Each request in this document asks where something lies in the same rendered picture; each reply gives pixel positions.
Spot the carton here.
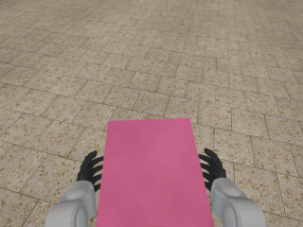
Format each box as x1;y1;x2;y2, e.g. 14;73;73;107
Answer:
96;117;215;227

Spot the right robot forearm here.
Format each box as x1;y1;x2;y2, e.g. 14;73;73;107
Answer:
210;177;267;227

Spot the left robot hand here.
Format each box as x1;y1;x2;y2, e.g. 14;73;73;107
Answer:
77;150;104;193

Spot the right robot hand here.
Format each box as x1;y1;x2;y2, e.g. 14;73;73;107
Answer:
198;148;226;193

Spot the left robot forearm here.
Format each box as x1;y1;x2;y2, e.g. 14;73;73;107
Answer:
44;180;97;227

